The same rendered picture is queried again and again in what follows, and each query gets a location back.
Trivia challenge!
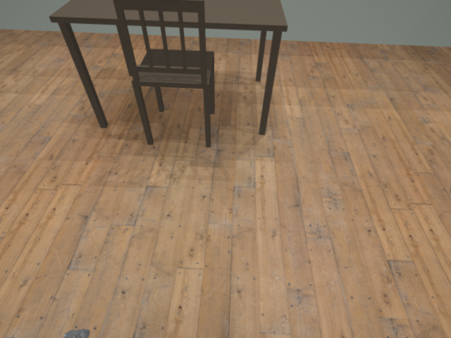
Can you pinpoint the chair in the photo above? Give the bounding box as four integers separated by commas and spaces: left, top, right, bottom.
113, 0, 215, 148

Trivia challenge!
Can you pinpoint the table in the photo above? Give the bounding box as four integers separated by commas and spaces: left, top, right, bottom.
49, 0, 288, 135

